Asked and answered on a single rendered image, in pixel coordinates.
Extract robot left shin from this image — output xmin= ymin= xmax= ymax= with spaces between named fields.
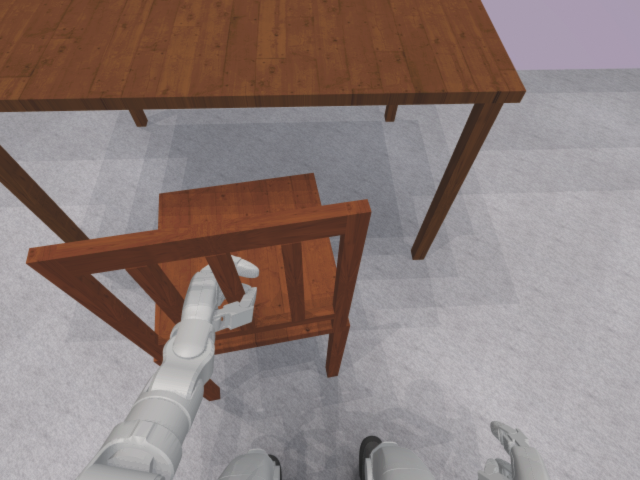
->
xmin=247 ymin=449 xmax=272 ymax=460

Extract chair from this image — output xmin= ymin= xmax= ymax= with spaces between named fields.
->
xmin=26 ymin=173 xmax=371 ymax=401

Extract robot right shin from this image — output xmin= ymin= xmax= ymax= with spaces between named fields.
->
xmin=371 ymin=442 xmax=399 ymax=454

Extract robot left hand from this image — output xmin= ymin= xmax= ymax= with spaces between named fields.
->
xmin=181 ymin=255 xmax=259 ymax=332

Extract robot shin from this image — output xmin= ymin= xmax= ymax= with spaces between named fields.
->
xmin=247 ymin=449 xmax=272 ymax=460
xmin=371 ymin=442 xmax=399 ymax=454

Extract robot left forearm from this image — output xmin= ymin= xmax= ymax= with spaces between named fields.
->
xmin=75 ymin=319 xmax=215 ymax=480

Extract robot right hand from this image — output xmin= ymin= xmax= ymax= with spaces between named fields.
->
xmin=478 ymin=421 xmax=551 ymax=480

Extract table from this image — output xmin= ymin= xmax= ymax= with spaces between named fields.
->
xmin=0 ymin=0 xmax=526 ymax=260

